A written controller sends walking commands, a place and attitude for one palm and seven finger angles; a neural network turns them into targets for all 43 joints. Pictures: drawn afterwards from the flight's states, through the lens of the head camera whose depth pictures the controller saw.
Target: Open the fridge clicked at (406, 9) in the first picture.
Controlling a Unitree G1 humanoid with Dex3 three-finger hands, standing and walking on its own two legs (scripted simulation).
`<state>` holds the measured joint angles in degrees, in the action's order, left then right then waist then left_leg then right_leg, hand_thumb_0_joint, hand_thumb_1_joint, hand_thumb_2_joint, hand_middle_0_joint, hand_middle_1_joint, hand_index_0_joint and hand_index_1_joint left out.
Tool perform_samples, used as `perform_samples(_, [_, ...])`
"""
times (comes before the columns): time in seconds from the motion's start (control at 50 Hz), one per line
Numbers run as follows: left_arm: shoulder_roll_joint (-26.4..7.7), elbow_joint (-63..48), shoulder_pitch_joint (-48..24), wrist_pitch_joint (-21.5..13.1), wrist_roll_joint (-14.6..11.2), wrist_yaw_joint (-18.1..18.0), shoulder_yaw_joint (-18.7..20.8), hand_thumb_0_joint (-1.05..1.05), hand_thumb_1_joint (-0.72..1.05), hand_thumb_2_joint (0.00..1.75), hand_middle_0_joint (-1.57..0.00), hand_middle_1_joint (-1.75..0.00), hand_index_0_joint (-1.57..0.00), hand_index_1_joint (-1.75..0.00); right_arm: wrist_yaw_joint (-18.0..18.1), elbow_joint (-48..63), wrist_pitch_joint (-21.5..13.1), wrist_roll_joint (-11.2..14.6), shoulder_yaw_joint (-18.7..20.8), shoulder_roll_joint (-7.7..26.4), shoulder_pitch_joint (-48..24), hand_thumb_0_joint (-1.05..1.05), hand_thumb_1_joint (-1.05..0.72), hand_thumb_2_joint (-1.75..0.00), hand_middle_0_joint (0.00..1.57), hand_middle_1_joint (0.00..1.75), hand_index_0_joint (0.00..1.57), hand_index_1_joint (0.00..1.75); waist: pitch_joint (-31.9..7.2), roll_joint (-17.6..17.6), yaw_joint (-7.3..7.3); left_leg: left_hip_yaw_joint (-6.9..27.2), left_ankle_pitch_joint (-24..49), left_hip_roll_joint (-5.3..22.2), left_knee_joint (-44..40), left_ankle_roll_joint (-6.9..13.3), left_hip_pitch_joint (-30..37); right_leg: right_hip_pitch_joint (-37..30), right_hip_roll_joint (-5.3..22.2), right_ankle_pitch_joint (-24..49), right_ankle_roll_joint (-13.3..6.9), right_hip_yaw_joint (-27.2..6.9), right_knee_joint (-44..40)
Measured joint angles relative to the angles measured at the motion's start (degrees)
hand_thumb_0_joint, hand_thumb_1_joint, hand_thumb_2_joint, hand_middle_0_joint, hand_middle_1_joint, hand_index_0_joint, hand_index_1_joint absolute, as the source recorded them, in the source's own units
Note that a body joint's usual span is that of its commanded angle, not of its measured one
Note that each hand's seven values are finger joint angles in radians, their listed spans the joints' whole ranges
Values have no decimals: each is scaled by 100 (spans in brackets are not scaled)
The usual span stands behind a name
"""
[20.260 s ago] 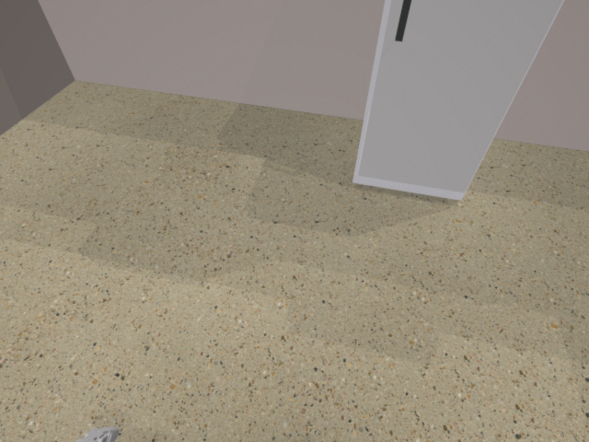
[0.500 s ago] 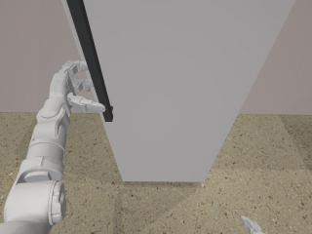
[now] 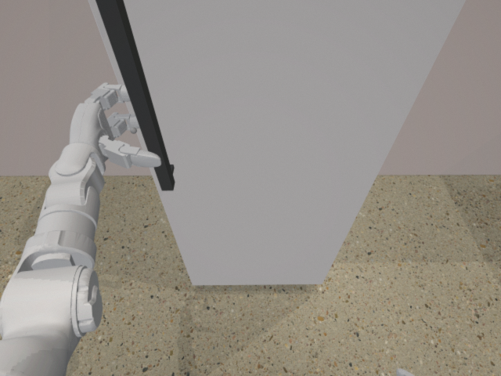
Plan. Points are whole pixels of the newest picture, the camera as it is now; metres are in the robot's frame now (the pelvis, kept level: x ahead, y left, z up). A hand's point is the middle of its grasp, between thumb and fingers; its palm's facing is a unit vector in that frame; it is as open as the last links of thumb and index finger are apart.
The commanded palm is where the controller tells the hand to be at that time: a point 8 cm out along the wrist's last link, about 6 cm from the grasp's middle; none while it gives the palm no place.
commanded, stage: slide the fingers in behind the handle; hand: left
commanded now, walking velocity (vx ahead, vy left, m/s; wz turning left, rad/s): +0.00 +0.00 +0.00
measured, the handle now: (146, 98) +0.50 +0.17 +0.19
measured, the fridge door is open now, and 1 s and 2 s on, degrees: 0 0 0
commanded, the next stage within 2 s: grip the handle and tug to test in 1.74 s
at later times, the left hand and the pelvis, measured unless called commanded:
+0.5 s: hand (135, 139) +0.43 +0.18 +0.15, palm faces +0.04 -1.00 -0.01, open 14.0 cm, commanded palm +0.41 +0.23 +0.15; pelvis +0.01 +0.01 +0.00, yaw -1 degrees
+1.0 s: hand (147, 139) +0.43 +0.16 +0.16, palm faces +0.05 -1.00 -0.01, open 14.0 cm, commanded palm +0.41 +0.21 +0.15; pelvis +0.01 +0.00 +0.00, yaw +0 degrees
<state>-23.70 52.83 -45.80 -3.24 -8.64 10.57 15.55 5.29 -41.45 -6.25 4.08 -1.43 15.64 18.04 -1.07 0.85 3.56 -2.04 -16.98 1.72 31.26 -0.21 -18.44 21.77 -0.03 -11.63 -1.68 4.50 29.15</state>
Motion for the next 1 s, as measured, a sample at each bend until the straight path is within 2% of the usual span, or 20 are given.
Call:
perform_samples(0.08, [-9, 67, -18, -88, -5, 5, 21, -1, -50, 30, -36, -123, -38, -126, -28, 27, -35, -12, -6, -3, 22, 1, -90, -90, 21, 30, 21, 30, -21, 11, 11, -20, 5, -10, 28, 14, -69, 74, 9, 18, 10, -22, 21])
perform_samples(0.24, [138, -392, 399, -85, -73, -62, 29, -1, -50, 30, -32, -121, -33, -123, -45, 106, -27, 16, 10, -30, 89, 1, -90, -90, 21, 30, 21, 30, -68, 35, -7, -102, -22, -11, 3, 45, 21, 17, 3, 20, 40, -105, 3])
perform_samples(0.42, [390, -1072, 826, 157, -93, -242, -125, -1, -50, 30, -30, -120, -30, -121, -21, 135, 7, 35, 11, -76, -26, 1, -90, -90, 21, 30, 21, 30, -62, 37, -103, -109, -32, -28, -87, 66, 237, -203, 13, 16, 68, -116, -95])
perform_samples(0.68, [738, -1327, 801, 466, -82, -483, -439, -1, -50, 30, -29, -119, -30, -120, -28, 171, 56, 12, -41, -138, -349, 1, -90, -90, 21, 30, 21, 30, -71, 58, -236, -54, -6, -80, -212, 73, 429, -397, 62, -10, 86, -66, -165])
perform_samples(0.84, [805, -1469, 904, 505, -39, -611, -448, -1, -50, 30, -28, -119, -29, -120, -37, 195, 95, -9, -52, -186, -377, 1, -90, -90, 21, 30, 21, 30, -57, 57, -247, -67, 10, -59, -275, 49, 500, -444, 37, -9, 64, -78, -193])
perform_samples(1.0, [747, -1493, 922, 545, -70, -582, -425, -1, -50, 30, -27, -119, -29, -120, -8, 132, 142, -4, -36, -149, -307, 1, -90, -90, 21, 30, 21, 30, -24, 52, -222, -49, 23, -30, -302, 23, 533, -486, 7, 4, 37, -60, -232])
